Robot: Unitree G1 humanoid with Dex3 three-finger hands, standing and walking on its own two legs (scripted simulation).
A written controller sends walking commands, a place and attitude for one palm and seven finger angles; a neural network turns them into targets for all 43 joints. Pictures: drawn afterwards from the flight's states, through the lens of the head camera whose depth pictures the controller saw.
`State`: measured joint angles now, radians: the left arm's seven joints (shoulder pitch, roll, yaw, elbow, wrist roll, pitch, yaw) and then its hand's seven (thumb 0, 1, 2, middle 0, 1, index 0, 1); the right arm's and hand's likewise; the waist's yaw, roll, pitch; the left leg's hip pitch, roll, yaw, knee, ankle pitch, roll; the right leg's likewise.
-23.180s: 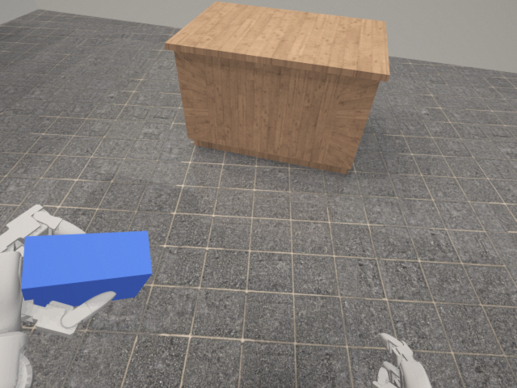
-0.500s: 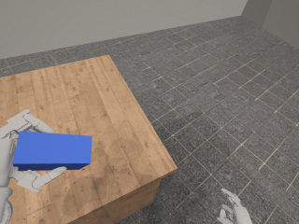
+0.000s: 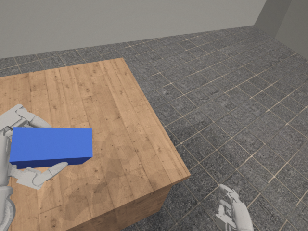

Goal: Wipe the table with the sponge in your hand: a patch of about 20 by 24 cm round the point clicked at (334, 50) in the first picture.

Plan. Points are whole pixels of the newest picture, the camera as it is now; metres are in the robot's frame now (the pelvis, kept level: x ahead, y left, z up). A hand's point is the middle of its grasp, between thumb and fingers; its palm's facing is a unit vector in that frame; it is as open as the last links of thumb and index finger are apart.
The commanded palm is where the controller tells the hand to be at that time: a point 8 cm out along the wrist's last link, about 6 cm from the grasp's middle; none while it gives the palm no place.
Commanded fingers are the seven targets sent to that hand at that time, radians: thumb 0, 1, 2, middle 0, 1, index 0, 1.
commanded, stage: come to a stop and stand still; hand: left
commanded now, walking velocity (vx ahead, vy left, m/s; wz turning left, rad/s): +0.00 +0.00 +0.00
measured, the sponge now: (65, 148) +0.23 +0.21 +0.14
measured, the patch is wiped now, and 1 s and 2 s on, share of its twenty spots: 0.00 0.00 0.00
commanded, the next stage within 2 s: look again from close up in 0.14 s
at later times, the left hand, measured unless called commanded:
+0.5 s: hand (47, 151) +0.21 +0.23 +0.16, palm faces +0.35 -0.86 -0.38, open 9.8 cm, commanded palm +0.16 +0.27 +0.17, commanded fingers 0.00 0.10 1.30 -1.20 -1.60 -1.20 -1.60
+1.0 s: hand (63, 163) +0.20 +0.20 +0.14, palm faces +0.30 -0.72 -0.63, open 9.8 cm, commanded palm +0.16 +0.25 +0.17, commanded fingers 0.00 0.10 1.30 -1.20 -1.60 -1.20 -1.60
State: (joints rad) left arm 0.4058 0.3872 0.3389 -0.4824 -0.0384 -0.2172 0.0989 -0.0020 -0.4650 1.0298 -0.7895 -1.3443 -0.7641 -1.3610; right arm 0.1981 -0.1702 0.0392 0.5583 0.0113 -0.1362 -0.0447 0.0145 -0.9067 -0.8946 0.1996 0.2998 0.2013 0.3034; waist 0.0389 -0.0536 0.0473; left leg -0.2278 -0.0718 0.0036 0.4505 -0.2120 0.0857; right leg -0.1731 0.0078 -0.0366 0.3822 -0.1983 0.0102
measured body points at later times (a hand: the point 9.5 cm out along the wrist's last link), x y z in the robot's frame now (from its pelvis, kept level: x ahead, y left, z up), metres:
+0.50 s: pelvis +0.00 -0.01 +0.00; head +0.01 +0.01 +0.45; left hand +0.19 +0.28 +0.18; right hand +0.16 -0.24 -0.07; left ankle +0.02 +0.05 -0.74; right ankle +0.00 -0.13 -0.74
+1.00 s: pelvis -0.02 -0.06 -0.01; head +0.00 -0.06 +0.43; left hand +0.18 +0.24 +0.17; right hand +0.19 -0.28 -0.09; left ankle +0.02 +0.05 -0.74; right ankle +0.00 -0.13 -0.74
